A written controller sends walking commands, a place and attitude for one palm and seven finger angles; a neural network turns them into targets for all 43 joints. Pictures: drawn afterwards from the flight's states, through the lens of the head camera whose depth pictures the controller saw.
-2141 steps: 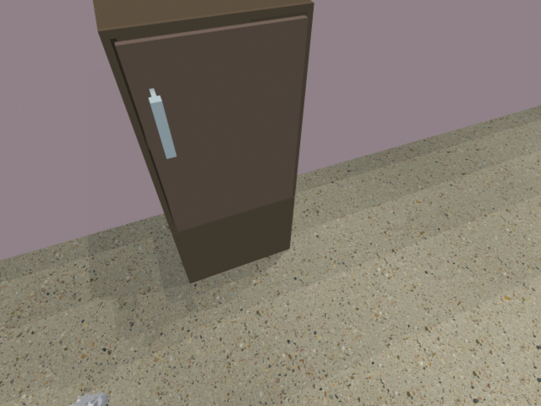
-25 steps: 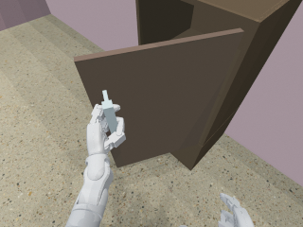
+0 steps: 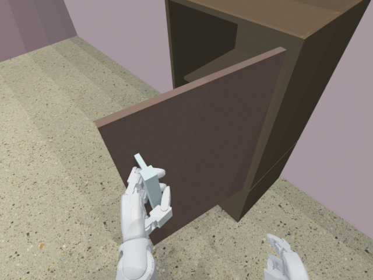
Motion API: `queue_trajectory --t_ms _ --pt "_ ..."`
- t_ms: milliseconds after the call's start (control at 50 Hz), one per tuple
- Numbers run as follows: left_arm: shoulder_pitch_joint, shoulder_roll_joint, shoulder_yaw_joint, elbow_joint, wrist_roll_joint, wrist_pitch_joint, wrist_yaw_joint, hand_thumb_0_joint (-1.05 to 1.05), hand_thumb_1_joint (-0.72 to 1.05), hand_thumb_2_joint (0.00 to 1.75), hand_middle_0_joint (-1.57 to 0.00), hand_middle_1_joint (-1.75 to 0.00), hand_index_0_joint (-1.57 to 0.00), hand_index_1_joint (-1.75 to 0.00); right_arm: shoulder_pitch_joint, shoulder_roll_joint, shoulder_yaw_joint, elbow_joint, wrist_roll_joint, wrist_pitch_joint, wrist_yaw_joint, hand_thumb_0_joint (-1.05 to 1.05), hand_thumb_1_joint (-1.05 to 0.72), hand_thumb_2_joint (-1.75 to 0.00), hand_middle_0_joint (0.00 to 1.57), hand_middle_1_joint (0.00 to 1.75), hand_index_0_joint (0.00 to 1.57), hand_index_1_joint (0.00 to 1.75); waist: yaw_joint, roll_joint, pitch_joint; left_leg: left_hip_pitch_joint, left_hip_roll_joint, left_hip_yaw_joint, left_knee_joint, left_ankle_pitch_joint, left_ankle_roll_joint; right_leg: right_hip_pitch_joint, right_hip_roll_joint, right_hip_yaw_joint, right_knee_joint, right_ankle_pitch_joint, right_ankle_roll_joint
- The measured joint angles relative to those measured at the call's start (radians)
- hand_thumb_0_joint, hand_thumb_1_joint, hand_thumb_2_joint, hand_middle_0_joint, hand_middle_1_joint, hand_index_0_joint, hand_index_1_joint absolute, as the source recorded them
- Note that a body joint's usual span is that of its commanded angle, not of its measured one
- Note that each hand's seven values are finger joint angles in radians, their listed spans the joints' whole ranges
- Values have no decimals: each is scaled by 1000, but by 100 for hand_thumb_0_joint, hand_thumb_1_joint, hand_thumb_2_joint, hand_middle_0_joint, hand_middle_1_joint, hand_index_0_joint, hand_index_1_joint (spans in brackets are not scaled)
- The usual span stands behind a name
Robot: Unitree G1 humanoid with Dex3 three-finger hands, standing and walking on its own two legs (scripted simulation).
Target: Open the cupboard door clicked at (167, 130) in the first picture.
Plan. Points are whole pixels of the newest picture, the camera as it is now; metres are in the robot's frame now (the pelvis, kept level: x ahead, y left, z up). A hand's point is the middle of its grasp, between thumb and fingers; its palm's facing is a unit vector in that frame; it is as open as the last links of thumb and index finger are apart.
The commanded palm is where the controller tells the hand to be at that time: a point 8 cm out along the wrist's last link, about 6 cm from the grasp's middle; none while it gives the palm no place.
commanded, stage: open thumb and fingers to let go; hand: left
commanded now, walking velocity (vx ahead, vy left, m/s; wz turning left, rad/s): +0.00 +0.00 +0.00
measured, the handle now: (149, 184) +0.30 +0.09 +0.07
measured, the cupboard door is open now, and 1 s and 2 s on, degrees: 79 76 80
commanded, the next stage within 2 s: slide the hand sideways off the handle in 0.82 s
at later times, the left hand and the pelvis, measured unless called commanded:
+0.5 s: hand (155, 202) +0.26 +0.07 +0.07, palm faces +0.26 -0.96 +0.01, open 12.3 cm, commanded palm +0.22 +0.11 +0.07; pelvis -0.02 +0.01 +0.00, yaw +1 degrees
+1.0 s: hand (157, 207) +0.25 +0.06 +0.07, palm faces +0.11 -0.99 -0.04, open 15.6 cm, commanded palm +0.21 +0.10 +0.07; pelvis -0.03 +0.02 -0.01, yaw +0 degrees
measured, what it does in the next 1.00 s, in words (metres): stands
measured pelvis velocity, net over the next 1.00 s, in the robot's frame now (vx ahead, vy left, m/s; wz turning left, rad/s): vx -0.03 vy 0.02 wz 0.01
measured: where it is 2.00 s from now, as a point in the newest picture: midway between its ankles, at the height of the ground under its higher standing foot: outside the picture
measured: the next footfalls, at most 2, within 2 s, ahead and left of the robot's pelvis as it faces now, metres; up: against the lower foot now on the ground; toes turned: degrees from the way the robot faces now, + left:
none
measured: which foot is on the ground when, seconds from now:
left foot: down 0.00-1.00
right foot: down 0.00-1.00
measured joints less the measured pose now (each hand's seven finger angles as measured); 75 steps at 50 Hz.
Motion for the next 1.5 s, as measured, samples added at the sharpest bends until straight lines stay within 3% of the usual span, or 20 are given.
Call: queue_trajectory --t_ms 120,240,520,680,860,940,960,1000,1080,1120,1180,1280,1500 --pt "-67 -23 27 52 -1 -5 32 3 61 75 -34 -132 -37 -133 -20 -8 -2 21 -8 -18 -12 1 -91 -89 20 30 19 30 15 -1 2 -22 -5 -12 18 3 -2 -18 -6 -10 21 -4 -5" --pt "-84 -40 64 59 -3 -11 31 3 46 70 -36 -130 -37 -131 -21 -8 -1 19 -8 -22 -13 2 -91 -89 20 30 20 30 27 -4 0 -31 -10 -16 16 13 -2 -27 -11 -14 22 3 -6" --pt "-149 -48 65 110 -4 -15 15 1 -27 40 -31 -121 -31 -121 -12 -11 2 23 -4 -26 -23 2 -91 -89 20 30 20 30 30 -11 7 -62 -20 -10 42 18 8 -52 -21 -6 32 19 7" --pt "-157 -38 27 111 12 -6 48 0 -45 32 -27 -98 -27 -98 -2 -3 2 15 -2 -27 -8 2 -91 -89 20 30 20 30 23 -11 3 -73 -24 1 64 7 19 -61 -24 6 44 19 18" --pt "-183 -31 -9 121 10 22 57 -1 -49 30 -24 -60 -23 -60 -14 5 11 20 1 -17 0 2 -91 -89 20 30 20 30 23 -9 4 -73 -25 9 74 2 26 -62 -25 14 48 21 25" --pt "-187 -33 -2 122 4 30 51 -1 -50 30 -28 -53 -27 -56 -20 6 13 19 2 -11 3 2 -91 -89 20 30 20 30 27 -9 3 -70 -25 9 72 4 27 -59 -25 15 45 23 25" --pt "-182 -32 4 118 15 29 32 -1 -50 30 -29 -52 -27 -55 -21 4 15 20 4 -13 5 2 -91 -89 20 30 20 30 26 -11 7 -68 -26 10 70 5 27 -58 -26 15 46 23 26" --pt "-163 -8 22 101 20 4 -81 -1 -50 30 -27 -49 -23 -51 -11 -3 17 6 11 -19 4 2 -91 -89 20 30 20 30 30 -15 13 -72 -31 7 72 7 30 -62 -32 14 52 21 26" --pt "-135 88 35 63 -44 -49 -356 -1 -50 30 -22 -41 -13 -43 16 -31 16 -20 33 -43 -12 1 -91 -89 20 30 20 30 39 -6 22 -87 -39 0 91 2 33 -72 -40 8 69 14 29" --pt "-123 109 32 45 -83 -54 -428 -1 -50 30 -19 -38 -12 -39 23 -44 16 -30 46 -57 -20 2 -91 -89 20 30 20 30 37 3 28 -90 -42 0 98 -1 35 -73 -43 8 73 12 32" --pt "-106 96 30 23 -109 -41 -446 -1 -50 30 -16 -35 -12 -35 29 -50 15 -39 54 -73 -27 2 -91 -89 20 30 20 30 34 6 31 -93 -45 6 100 -2 39 -79 -46 14 77 12 37" --pt "-73 66 31 -14 -82 -18 -414 -1 -50 30 -14 -32 -13 -32 38 -40 19 -60 50 -81 -23 2 -91 -89 20 30 20 30 29 -6 23 -94 -46 20 96 -4 42 -90 -46 29 82 10 40" --pt "64 107 67 -132 -80 -20 -442 -1 -50 30 -15 -31 -15 -31 52 -28 33 -101 48 -73 -17 2 -91 -89 20 30 20 30 24 -17 9 -98 -34 26 113 -30 39 -98 -34 34 98 -10 38"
